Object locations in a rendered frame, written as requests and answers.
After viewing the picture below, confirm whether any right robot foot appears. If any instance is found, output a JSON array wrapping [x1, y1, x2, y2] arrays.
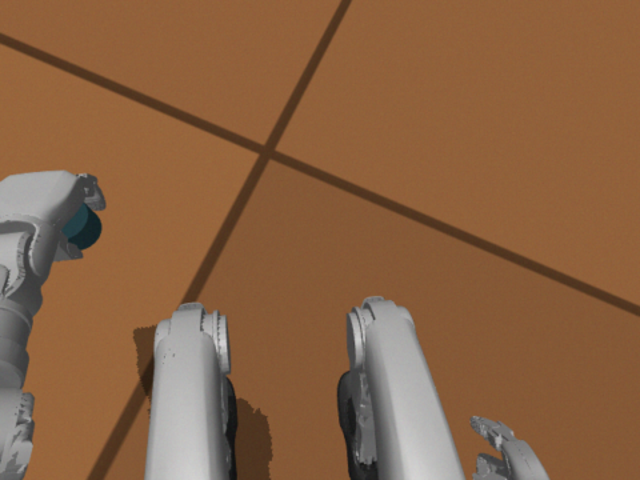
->
[[337, 371, 378, 480]]

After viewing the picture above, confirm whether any left robot hand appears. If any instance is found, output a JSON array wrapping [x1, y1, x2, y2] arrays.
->
[[0, 170, 106, 262]]

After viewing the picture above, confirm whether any right robot hand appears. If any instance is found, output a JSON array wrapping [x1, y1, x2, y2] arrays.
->
[[470, 416, 550, 480]]

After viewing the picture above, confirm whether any tin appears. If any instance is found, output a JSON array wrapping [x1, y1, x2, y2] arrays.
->
[[61, 202, 102, 250]]

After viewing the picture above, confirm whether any left robot arm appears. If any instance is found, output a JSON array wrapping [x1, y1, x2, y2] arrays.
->
[[0, 215, 59, 480]]

